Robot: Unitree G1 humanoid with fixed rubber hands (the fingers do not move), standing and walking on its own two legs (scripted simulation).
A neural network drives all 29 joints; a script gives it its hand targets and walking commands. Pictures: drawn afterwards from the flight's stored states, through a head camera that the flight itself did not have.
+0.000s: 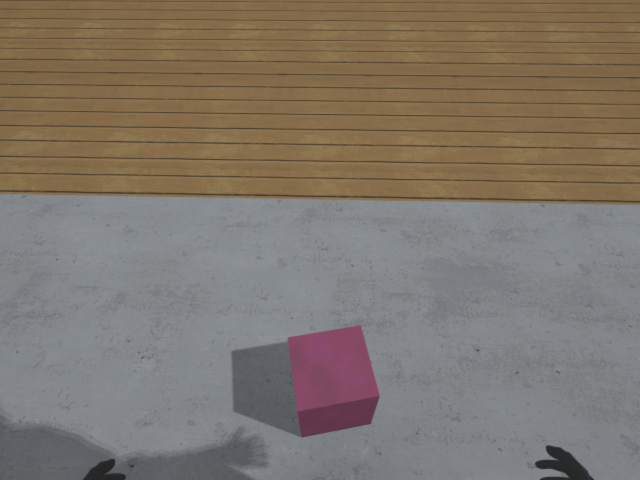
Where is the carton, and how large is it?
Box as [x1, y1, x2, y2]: [288, 325, 379, 436]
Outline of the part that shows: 360,325 288,337 297,412 302,436 370,423 379,395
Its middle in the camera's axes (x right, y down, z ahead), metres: +0.03 +0.42 +1.13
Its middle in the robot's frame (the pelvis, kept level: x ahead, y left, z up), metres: +0.46 -0.02 -0.66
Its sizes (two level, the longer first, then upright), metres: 0.210 0.200 0.250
